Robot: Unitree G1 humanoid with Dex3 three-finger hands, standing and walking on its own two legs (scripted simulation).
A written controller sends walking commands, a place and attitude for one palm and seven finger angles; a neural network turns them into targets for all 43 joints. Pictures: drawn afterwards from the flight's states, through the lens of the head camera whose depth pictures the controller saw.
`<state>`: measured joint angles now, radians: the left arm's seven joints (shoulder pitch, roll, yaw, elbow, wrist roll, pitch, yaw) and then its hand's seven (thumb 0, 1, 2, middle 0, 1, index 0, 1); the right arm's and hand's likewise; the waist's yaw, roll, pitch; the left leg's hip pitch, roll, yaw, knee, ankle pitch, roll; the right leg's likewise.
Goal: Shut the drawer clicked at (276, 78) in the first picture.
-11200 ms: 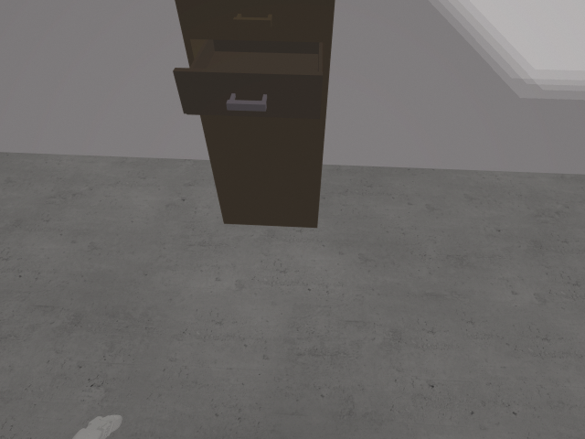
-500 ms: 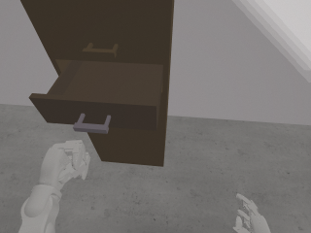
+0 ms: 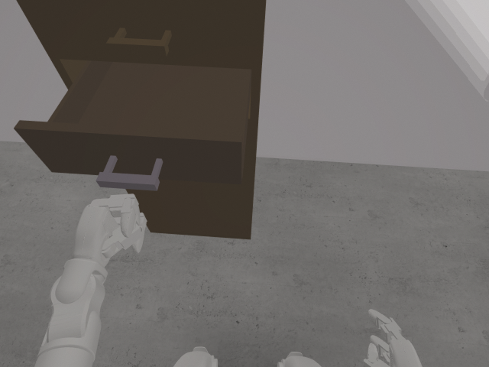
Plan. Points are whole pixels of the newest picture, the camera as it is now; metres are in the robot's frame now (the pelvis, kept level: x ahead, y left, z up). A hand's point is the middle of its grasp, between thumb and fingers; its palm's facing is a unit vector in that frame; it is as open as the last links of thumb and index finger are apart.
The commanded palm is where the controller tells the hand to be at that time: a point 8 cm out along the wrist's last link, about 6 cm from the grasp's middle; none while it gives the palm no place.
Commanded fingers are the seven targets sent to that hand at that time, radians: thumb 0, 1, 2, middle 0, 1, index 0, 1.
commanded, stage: bring the fist close to the handle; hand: left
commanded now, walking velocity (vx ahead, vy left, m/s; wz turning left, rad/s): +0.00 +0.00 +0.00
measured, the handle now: (131, 172) +0.43 +0.22 +0.04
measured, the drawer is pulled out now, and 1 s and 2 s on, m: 0.20 0.19 0.06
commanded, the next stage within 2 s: push the drawer shut in 0.44 s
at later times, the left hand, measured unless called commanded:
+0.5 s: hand (142, 227) +0.32 +0.18 +0.04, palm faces -0.05 -1.00 -0.04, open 3.3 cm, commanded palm +0.30 +0.24 +0.04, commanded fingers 0.00 0.90 0.90 -1.40 -1.60 -1.40 -1.60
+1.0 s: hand (144, 206) +0.36 +0.18 +0.03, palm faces -0.05 -1.00 -0.04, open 2.9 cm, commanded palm +0.36 +0.23 +0.04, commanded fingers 0.00 0.90 0.90 -1.40 -1.60 -1.40 -1.60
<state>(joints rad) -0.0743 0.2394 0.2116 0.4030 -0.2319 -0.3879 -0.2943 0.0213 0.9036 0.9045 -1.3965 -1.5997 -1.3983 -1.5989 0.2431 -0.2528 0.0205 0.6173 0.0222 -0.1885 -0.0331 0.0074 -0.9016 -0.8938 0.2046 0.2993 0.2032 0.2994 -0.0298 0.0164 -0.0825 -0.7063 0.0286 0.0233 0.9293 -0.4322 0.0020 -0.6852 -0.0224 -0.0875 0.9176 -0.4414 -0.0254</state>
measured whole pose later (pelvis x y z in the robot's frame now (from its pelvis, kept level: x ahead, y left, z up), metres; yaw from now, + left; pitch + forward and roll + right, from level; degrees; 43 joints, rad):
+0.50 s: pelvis +0.00 +0.00 -0.01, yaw +0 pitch +13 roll -1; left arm -0.11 0.25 0.22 0.43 -0.23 -0.39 -0.28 0.02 0.90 0.90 -1.40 -1.60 -1.40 -1.60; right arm 0.26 -0.26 0.02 0.59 0.03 -0.12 -0.03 0.01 -0.90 -0.89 0.20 0.30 0.20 0.30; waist -0.04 0.02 -0.10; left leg -0.76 0.04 0.02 0.98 -0.45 0.00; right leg -0.74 -0.02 -0.09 0.96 -0.45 -0.03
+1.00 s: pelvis -0.01 +0.00 -0.01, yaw +0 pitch +15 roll -1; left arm -0.33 0.29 0.23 0.64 -0.21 -0.40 -0.29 -0.03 0.82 0.95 -1.40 -1.60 -1.40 -1.60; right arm 0.27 -0.26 0.03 0.63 0.03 -0.09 -0.04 0.01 -0.90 -0.89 0.20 0.30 0.20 0.30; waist -0.04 0.02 -0.10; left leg -0.82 0.03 0.00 1.01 -0.45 0.00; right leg -0.79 -0.02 -0.10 0.99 -0.46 -0.03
